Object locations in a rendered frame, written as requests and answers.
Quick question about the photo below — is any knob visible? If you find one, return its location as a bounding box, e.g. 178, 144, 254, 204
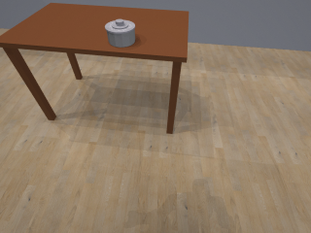
115, 18, 124, 25

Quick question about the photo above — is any pot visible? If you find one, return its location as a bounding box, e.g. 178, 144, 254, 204
107, 29, 135, 48

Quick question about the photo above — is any table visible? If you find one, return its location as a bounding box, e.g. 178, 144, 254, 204
0, 3, 190, 134

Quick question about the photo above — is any lid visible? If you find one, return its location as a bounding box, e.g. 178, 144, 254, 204
105, 19, 135, 34

